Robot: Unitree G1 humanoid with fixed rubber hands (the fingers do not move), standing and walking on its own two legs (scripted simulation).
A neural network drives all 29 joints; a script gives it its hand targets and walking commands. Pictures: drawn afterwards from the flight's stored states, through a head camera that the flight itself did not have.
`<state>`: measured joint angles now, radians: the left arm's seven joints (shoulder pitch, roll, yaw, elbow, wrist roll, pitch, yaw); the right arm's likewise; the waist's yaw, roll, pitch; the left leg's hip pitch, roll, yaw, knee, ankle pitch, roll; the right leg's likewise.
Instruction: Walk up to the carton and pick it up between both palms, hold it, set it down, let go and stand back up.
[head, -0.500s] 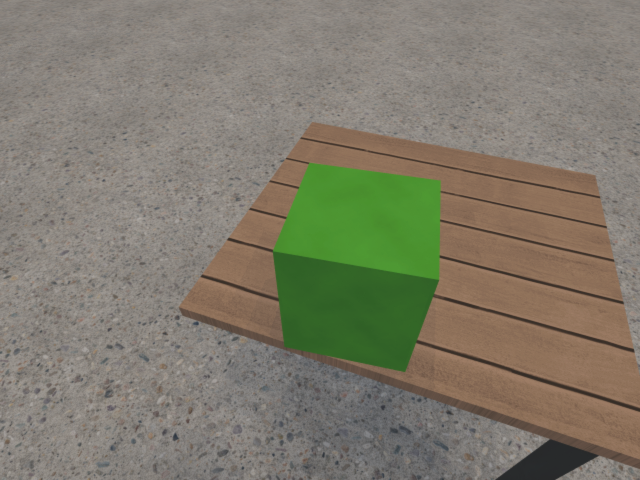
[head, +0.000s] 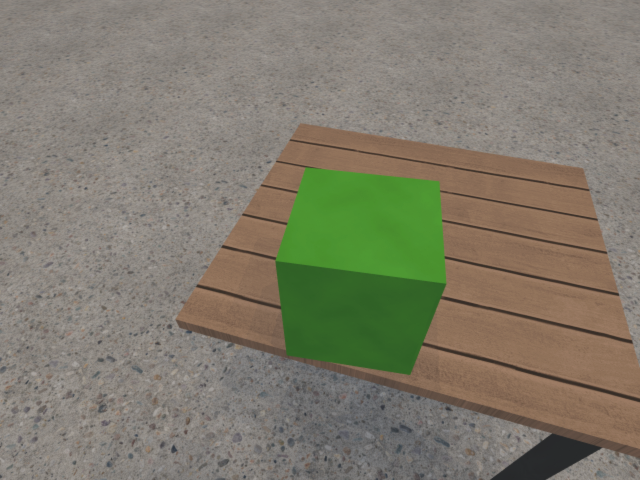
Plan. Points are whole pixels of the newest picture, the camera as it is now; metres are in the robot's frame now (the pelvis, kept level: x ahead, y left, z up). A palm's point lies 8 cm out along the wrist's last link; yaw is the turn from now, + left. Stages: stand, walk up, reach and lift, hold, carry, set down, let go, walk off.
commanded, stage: walk up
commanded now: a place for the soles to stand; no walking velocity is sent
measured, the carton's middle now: (358, 273) +0.45 -0.05 -0.02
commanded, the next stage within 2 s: none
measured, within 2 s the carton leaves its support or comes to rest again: neither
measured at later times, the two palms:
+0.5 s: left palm out of the picture +0.05 +0.23 -0.13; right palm out of the picture +0.03 -0.22 -0.13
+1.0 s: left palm out of the picture +0.08 +0.27 -0.13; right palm out of the picture +0.01 -0.18 -0.14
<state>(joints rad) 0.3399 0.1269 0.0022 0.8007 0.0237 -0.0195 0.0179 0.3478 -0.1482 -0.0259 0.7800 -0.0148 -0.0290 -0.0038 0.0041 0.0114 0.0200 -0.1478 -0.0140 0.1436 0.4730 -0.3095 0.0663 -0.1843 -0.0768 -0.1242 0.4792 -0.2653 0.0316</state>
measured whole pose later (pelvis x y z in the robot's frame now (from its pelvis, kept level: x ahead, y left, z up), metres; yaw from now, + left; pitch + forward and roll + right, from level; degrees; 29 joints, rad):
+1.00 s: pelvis -0.04 +0.07 -0.02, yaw -8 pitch -2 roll -1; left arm 0.26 0.12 0.01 0.75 0.03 0.02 0.09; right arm 0.32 -0.23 -0.04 0.64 -0.02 0.07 0.02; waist -0.01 0.07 0.08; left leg -0.26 -0.01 0.32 0.64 -0.38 0.13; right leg -0.36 -0.10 0.02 0.62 -0.24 0.08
